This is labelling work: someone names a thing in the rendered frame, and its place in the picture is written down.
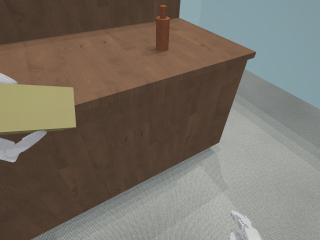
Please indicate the robot right hand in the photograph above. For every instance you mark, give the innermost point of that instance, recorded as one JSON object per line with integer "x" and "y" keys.
{"x": 249, "y": 233}

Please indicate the sponge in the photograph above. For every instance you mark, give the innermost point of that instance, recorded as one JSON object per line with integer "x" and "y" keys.
{"x": 31, "y": 108}

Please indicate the robot left hand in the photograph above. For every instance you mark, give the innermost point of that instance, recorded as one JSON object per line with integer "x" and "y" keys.
{"x": 9, "y": 151}

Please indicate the table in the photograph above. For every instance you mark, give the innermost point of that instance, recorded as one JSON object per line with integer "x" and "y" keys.
{"x": 138, "y": 111}

